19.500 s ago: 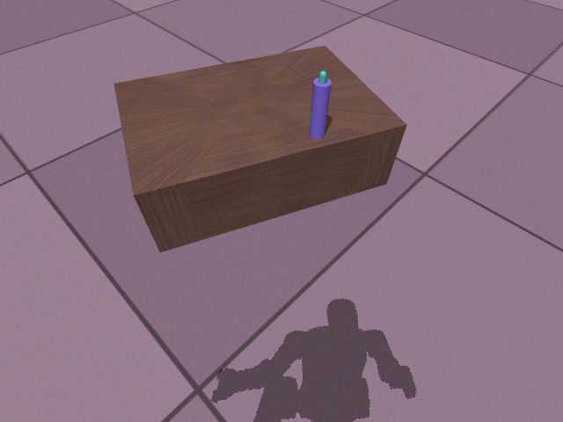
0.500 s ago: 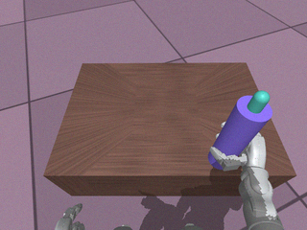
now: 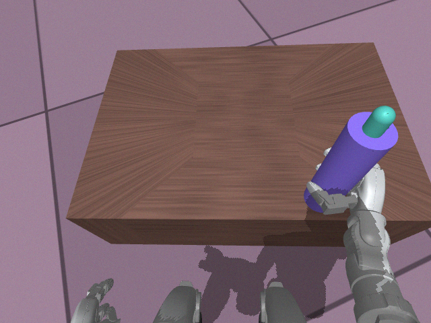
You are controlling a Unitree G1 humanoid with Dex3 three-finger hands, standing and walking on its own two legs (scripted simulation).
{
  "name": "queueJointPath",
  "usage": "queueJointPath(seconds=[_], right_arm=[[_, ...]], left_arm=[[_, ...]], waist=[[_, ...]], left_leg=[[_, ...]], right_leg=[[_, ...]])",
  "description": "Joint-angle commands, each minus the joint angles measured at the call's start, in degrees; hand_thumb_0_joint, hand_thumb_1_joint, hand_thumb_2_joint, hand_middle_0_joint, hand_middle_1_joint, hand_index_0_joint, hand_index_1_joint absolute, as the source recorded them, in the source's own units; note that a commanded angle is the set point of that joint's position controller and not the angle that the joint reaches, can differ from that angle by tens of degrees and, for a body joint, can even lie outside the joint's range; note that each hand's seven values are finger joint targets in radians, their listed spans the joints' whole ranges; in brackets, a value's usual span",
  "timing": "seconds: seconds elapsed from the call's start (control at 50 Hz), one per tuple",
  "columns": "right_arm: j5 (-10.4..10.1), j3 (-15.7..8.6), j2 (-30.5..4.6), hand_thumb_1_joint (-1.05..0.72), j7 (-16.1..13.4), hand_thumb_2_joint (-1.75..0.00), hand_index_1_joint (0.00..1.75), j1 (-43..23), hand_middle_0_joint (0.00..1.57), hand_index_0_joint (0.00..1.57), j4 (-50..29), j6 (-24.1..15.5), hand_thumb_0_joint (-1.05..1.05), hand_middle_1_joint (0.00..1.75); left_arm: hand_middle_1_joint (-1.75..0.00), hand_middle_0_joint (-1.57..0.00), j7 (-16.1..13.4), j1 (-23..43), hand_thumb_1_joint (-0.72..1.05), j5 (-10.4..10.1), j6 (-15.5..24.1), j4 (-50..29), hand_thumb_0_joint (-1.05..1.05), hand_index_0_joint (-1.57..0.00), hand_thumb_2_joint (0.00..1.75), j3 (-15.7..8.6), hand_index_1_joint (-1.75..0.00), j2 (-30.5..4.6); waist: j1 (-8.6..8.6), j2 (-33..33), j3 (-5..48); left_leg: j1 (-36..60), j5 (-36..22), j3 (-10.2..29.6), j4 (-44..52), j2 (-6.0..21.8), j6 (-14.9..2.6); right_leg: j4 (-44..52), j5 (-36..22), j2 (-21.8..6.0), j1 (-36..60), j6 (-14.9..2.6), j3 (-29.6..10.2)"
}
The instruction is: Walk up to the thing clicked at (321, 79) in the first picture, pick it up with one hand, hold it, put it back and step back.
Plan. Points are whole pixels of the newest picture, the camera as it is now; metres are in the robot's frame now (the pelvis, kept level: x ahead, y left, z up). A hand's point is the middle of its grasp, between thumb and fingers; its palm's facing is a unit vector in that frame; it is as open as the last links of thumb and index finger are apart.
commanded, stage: crouch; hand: right
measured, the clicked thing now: (344, 165) +0.37 -0.19 +0.05
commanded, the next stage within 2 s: lower in 0.86 s
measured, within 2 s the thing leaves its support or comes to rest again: neither
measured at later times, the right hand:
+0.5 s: hand (319, 178) +0.43 -0.20 -0.11, palm faces +0.19 +0.98 -0.02, open 9.3 cm
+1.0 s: hand (315, 188) +0.43 -0.21 -0.18, palm faces +0.17 +0.99 -0.02, open 9.3 cm
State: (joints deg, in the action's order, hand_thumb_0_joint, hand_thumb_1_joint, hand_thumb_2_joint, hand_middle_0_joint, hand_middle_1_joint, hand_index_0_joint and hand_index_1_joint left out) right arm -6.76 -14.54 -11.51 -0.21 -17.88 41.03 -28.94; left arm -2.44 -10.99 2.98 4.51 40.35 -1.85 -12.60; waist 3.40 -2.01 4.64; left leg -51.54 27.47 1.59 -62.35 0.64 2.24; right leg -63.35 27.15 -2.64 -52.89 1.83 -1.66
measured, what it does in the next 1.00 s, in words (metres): lowers itself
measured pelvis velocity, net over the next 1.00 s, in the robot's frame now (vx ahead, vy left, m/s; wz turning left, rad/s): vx -0.03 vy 0.00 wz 0.03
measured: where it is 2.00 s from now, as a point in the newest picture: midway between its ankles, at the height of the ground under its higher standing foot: outside the picture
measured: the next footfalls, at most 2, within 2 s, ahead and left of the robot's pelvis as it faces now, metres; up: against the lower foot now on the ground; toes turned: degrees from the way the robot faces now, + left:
none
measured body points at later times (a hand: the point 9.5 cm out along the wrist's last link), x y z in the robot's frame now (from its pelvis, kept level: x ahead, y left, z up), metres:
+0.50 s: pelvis -0.01 +0.00 -0.10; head +0.16 -0.03 +0.32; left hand +0.08 +0.26 -0.23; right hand +0.41 -0.26 -0.11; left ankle +0.03 +0.14 -0.66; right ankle +0.03 -0.14 -0.66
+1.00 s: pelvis -0.03 +0.00 -0.15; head +0.17 -0.04 +0.26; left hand +0.09 +0.26 -0.27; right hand +0.42 -0.27 -0.17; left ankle +0.03 +0.14 -0.66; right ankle +0.03 -0.14 -0.66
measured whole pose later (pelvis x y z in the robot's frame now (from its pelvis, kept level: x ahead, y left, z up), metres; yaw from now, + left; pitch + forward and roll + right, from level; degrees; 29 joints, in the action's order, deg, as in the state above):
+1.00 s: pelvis -0.03 +0.00 -0.15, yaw +2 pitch +33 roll +3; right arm -6.1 -23.7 -20.2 6.5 -34.1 48.2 -28.3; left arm -0.2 -7.9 4.6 1.4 39.0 0.2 -13.5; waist 6.4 -0.8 9.7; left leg -92.9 37.5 1.2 -96.8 -0.6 3.1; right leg -99.1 37.5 -2.6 -95.2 2.0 -4.4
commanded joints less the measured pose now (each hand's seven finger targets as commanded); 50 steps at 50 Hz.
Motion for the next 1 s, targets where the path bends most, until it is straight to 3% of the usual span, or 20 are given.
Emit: queueJointPath(seconds=[0.0,0.14,0.16,0.18,0.24,0.28,0.32,0.38,0.46,0.52,0.54,0.56,0.58,0.62,0.64,0.76,0.8,0.92,0.94,0.98], right_arm=[[-1.2,-5.5,-14.2,-0.20,2.2,-1.33,1.45,-27.7,1.30,1.35,-16.9,-11.8,0.00,1.45],[-2.6,-5.5,-15.7,-0.18,4.6,-1.31,1.44,-34.5,1.29,1.33,-15.3,-13.3,0.00,1.44],[-2.8,-7.8,-19.7,-0.19,4.1,-1.32,1.43,-39.6,1.29,1.33,-22.2,-13.7,0.00,1.43],[-2.5,-6.5,-16.9,-0.17,4.4,-1.33,1.45,-33.0,1.30,1.34,-14.2,-12.3,0.00,1.45],[-3.3,-7.2,-18.1,-0.20,4.4,-1.35,1.47,-38.6,1.32,1.36,-18.5,-12.1,0.00,1.47],[-2.8,-8.3,-19.9,-0.22,4.0,-1.37,1.49,-36.8,1.34,1.38,-16.9,-11.3,0.00,1.49],[-2.8,-7.5,-16.7,-0.20,4.1,-1.36,1.48,-34.0,1.33,1.37,-11.6,-10.4,0.00,1.48],[-2.3,-10.3,-22.0,-0.19,3.6,-1.36,1.49,-40.5,1.34,1.38,-16.4,-10.8,0.00,1.49],[-2.1,-10.9,-20.6,-0.20,3.9,-1.35,1.48,-38.4,1.34,1.38,-11.9,-9.7,0.00,1.48],[-1.7,-13.1,-23.9,-0.20,3.9,-1.33,1.46,-39.4,1.32,1.36,-12.4,-9.6,0.00,1.46],[-1.5,-11.0,-20.9,-0.20,4.4,-1.33,1.46,-37.5,1.33,1.37,-9.4,-9.0,0.00,1.46],[-1.5,-12.3,-22.9,-0.20,4.7,-1.32,1.45,-40.0,1.32,1.35,-11.7,-9.3,0.00,1.45],[-1.5,-11.0,-20.5,-0.20,5.3,-1.32,1.45,-39.3,1.32,1.35,-8.4,-9.1,0.00,1.45],[-1.4,-11.8,-21.2,-0.21,6.4,-1.31,1.44,-37.6,1.31,1.35,-6.5,-8.8,0.00,1.44],[-1.4,-12.5,-24.0,-0.20,6.8,-1.31,1.44,-41.9,1.31,1.34,-11.8,-9.4,0.00,1.44],[-2.1,-12.7,-23.7,-0.24,8.0,-1.31,1.45,-42.2,1.33,1.36,-11.8,-8.8,0.00,1.45],[-2.3,-13.8,-26.1,-0.24,7.7,-1.31,1.45,-43.8,1.34,1.36,-13.4,-8.7,0.00,1.45],[-2.1,-13.1,-26.6,-0.24,6.6,-1.29,1.43,-46.1,1.31,1.34,-15.9,-8.0,0.00,1.42],[-2.0,-11.8,-24.7,-0.25,6.8,-1.29,1.42,-43.9,1.31,1.34,-13.7,-7.4,0.00,1.42],[-1.9,-11.7,-26.2,-0.23,6.2,-1.29,1.43,-48.2,1.31,1.34,-17.3,-7.6,0.00,1.43]], left_arm=[[-0.31,-0.20,0.1,-2.3,0.89,0.3,1.7,-5.8,0.00,-0.21,0.90,-2.8,-0.30,-9.0],[-0.31,-0.20,0.7,-3.0,0.88,0.8,0.9,-5.4,0.00,-0.20,0.91,-2.5,-0.31,-10.5],[-0.31,-0.20,0.4,-5.1,0.88,0.9,0.6,-4.0,0.00,-0.20,0.91,-4.9,-0.31,-13.1],[-0.31,-0.20,0.6,-3.8,0.88,0.7,0.5,-4.8,0.00,-0.20,0.91,-2.5,-0.31,-10.8],[-0.31,-0.21,0.8,-5.0,0.88,0.8,0.2,-3.3,0.00,-0.21,0.91,-4.0,-0.31,-12.7],[-0.31,-0.21,0.9,-5.6,0.88,0.8,-0.2,-2.7,0.00,-0.21,0.91,-4.1,-0.31,-13.0],[-0.31,-0.21,1.1,-4.8,0.89,0.7,-0.5,-2.9,0.00,-0.21,0.90,-2.8,-0.31,-11.3],[-0.30,-0.20,1.1,-6.4,0.89,0.8,-0.9,-2.2,0.00,-0.20,0.90,-4.1,-0.30,-12.9],[-0.30,-0.20,1.4,-6.2,0.89,0.9,-1.4,-2.0,0.00,-0.20,0.90,-3.7,-0.30,-12.1],[-0.30,-0.20,1.6,-6.4,0.89,1.0,-2.0,-2.1,0.00,-0.20,0.90,-3.8,-0.30,-12.2],[-0.30,-0.20,1.6,-5.9,0.89,1.0,-2.0,-2.4,0.00,-0.20,0.90,-3.6,-0.30,-11.8],[-0.30,-0.20,1.7,-6.5,0.89,1.1,-2.1,-2.5,0.00,-0.20,0.90,-3.8,-0.30,-12.0],[-0.30,-0.20,1.8,-6.3,0.89,1.2,-2.1,-2.3,0.00,-0.20,0.90,-3.4,-0.30,-11.5],[-0.30,-0.20,2.0,-4.5,0.89,0.9,-1.9,-3.8,0.00,-0.20,0.90,-1.8,-0.30,-10.4],[-0.29,-0.20,1.9,-5.2,0.89,1.1,-2.1,-3.6,0.00,-0.20,0.89,-3.3,-0.29,-12.2],[-0.30,-0.20,2.1,-4.2,0.90,1.2,-2.0,-4.7,0.00,-0.20,0.89,-1.9,-0.29,-11.4],[-0.30,-0.20,1.8,-4.5,0.90,1.1,-1.9,-5.0,0.00,-0.20,0.89,-2.1,-0.29,-12.2],[-0.30,-0.20,1.3,-5.4,0.90,1.5,-2.0,-4.0,0.00,-0.21,0.89,-3.0,-0.29,-13.0],[-0.30,-0.20,1.3,-4.4,0.90,1.3,-1.9,-4.7,0.00,-0.20,0.89,-2.0,-0.29,-12.2],[-0.30,-0.20,1.0,-5.2,0.90,1.5,-2.0,-4.3,0.00,-0.20,0.89,-3.1,-0.30,-13.3]], waist=[[-0.89,7.7,32.6],[0.04,11.8,39.5],[-0.62,13.5,42.2],[0.00,10.4,40.9],[0.46,12.4,43.5],[-0.01,12.7,43.9],[0.84,9.4,39.6],[0.81,11.1,44.3],[1.22,9.3,42.3],[0.27,10.5,43.1],[1.35,9.0,42.4],[1.13,9.4,43.2],[2.29,8.5,42.6],[1.78,7.8,42.7],[1.19,10.8,45.2],[1.24,12.0,45.5],[0.91,13.1,47.9],[1.58,14.0,47.8],[1.81,13.4,46.6],[1.75,15.2,46.7]], left_leg=[[1.8,-14.7,-1.3,-0.4,-1.5,-2.47],[-9.8,-10.9,-2.9,-7.5,-2.1,-3.19],[-9.4,-11.0,-2.6,-7.9,-2.1,-3.38],[-9.8,-11.5,-3.2,-8.4,-2.1,-3.21],[-12.5,-12.0,-3.1,-10.9,-2.3,-3.46],[-13.0,-11.7,-3.1,-11.7,-2.2,-3.59],[-14.1,-11.8,-3.4,-12.7,-2.2,-3.55],[-13.3,-13.0,-2.8,-13.8,-2.1,-3.68],[-14.6,-13.2,-2.9,-15.0,-2.2,-3.51],[-15.2,-13.2,-2.6,-16.1,-2.1,-3.67],[-15.7,-13.6,-2.7,-16.4,-2.2,-3.48],[-15.1,-14.7,-2.3,-16.7,-2.1,-3.45],[-15.0,-15.1,-2.3,-17.1,-2.1,-3.33],[-16.0,-15.0,-2.3,-18.3,-2.1,-3.39],[-17.5,-13.7,-2.1,-18.9,-2.0,-3.60],[-22.2,-9.6,-3.0,-21.3,-2.2,-3.76],[-22.3,-9.8,-2.7,-21.9,-2.2,-3.71],[-24.7,-9.1,-2.8,-23.8,-2.1,-3.64],[-26.1,-7.6,-3.2,-24.0,-2.2,-3.73],[-27.2,-6.0,-2.9,-24.3,-2.2,-3.94]], right_leg=[[-0.3,-13.5,1.7,10.5,-1.97,1.2],[-6.2,-15.2,0.8,9.3,-1.51,-0.8],[-6.4,-15.4,0.7,10.1,-1.52,-1.0],[-7.0,-16.3,0.6,9.2,-1.74,-1.3],[-10.2,-17.4,0.7,7.9,-1.76,-1.4],[-11.0,-17.7,0.7,7.2,-1.75,-1.5],[-12.4,-16.3,0.8,1.7,-2.01,-1.6],[-14.2,-16.3,1.1,1.5,-2.34,-0.9],[-16.2,-15.4,1.1,-2.2,-2.58,-0.7],[-17.1,-15.2,1.1,-3.7,-2.63,-0.3],[-18.2,-15.1,1.1,-4.9,-2.83,-0.3],[-19.0,-15.1,1.1,-6.2,-2.94,0.0],[-19.7,-14.2,1.2,-8.0,-3.02,0.0],[-20.7,-13.9,1.4,-10.2,-3.11,0.0],[-21.0,-13.7,1.4,-8.6,-2.91,0.1],[-22.1,-11.5,1.3,-8.2,-2.63,-0.6],[-23.0,-12.2,1.3,-6.8,-2.60,-0.6],[-24.7,-11.5,1.0,-8.1,-2.49,-0.8],[-24.3,-10.2,1.1,-8.2,-2.37,-1.1],[-24.7,-7.8,1.1,-9.1,-2.42,-0.9]])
